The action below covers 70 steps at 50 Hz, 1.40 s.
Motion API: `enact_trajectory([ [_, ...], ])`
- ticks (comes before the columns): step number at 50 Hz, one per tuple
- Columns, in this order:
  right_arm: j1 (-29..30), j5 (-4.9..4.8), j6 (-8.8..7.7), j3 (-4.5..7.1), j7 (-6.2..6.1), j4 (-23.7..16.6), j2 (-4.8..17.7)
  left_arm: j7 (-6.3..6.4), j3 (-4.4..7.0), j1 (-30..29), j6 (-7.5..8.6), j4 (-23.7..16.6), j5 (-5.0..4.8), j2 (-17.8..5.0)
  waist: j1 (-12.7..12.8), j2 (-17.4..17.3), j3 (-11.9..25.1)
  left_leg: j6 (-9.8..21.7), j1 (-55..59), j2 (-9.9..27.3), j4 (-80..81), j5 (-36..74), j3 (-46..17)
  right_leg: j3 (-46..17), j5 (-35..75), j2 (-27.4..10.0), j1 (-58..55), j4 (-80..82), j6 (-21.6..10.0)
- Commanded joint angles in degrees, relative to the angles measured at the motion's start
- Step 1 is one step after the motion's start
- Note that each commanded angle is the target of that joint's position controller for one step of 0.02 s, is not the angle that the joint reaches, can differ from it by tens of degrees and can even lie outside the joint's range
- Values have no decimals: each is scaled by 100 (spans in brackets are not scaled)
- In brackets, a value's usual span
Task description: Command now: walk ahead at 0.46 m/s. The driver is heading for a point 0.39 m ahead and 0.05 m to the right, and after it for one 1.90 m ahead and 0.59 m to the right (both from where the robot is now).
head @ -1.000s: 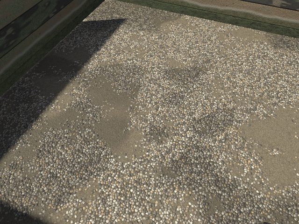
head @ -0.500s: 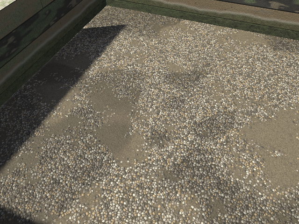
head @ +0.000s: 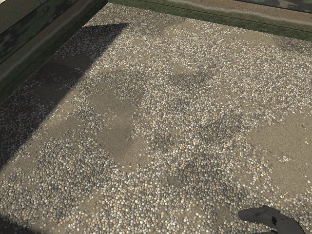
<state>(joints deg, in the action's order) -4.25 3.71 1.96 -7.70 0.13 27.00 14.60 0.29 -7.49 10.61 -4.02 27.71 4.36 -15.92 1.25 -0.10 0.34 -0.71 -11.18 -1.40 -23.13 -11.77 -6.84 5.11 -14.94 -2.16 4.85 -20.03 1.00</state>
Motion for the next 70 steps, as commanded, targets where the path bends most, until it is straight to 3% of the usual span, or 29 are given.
enact_trajectory([
  [1, 528, 0, -101, 157, 4, -577, 529, 5, 167, -282, 109, -569, 14, -565, -5, -79, 517, 260, -172, 432, 182, 1975, -351, -621, 1045, -402, -444, 139, -180],
  [6, 625, -4, -107, 143, 29, -601, 556, -1, 154, -353, 140, -657, 16, -572, -2, -81, 562, 278, -143, 467, 201, 1949, -406, -650, 906, -425, -383, 118, -135],
  [7, 717, 20, -111, 141, 57, -573, 530, 14, 156, -488, 172, -681, 94, -530, -39, -111, 578, 296, -206, 475, 273, 1489, -484, -637, 600, -406, -326, 145, -120],
  [19, 777, 4, -151, 148, 118, -434, 553, 55, 163, -506, 237, -783, 29, -530, -27, -66, 632, 344, -192, 503, 319, 1623, -583, -681, 842, -459, -368, 113, -105],
  [20, 696, -15, -143, 143, 98, -463, 575, 40, 161, -377, 213, -771, -44, -577, 5, -23, 637, 339, -106, 505, 242, 2082, -522, -707, 1124, -483, -405, 92, -114],
  [37, 654, 15, -113, 110, 42, -492, 546, 4, 132, -362, 159, -746, -8, -554, -28, -21, 592, 248, -89, 501, 285, 1867, -441, -783, 1014, -462, -330, 205, -121],
  [38, 722, 41, -118, 111, 63, -450, 501, 22, 128, -487, 184, -752, 64, -489, -67, -60, 582, 253, -148, 507, 374, 1435, -506, -767, 713, -436, -274, 237, -114],
  [57, 644, 25, -142, 131, 78, -250, 465, 57, 156, -445, 204, -668, 5, -458, -58, -18, 575, 248, -93, 524, 493, 1536, -520, -839, 1114, -422, -406, 317, -180],
  [58, 571, 6, -133, 126, 60, -298, 509, 33, 158, -320, 179, -656, -65, -520, -15, 28, 599, 236, -28, 529, 413, 1963, -465, -870, 1398, -443, -460, 310, -193],
  [69, 516, 33, -93, 97, -1, -377, 489, -13, 130, -333, 129, -604, -11, -489, -48, -6, 560, 154, -11, 527, 446, 1804, -386, -911, 1267, -402, -396, 385, -204],
  [70, 571, 58, -100, 96, 15, -330, 425, 12, 124, -451, 154, -596, 58, -418, -99, -49, 542, 164, -45, 532, 534, 1382, -439, -894, 949, -375, -325, 409, -196],
])
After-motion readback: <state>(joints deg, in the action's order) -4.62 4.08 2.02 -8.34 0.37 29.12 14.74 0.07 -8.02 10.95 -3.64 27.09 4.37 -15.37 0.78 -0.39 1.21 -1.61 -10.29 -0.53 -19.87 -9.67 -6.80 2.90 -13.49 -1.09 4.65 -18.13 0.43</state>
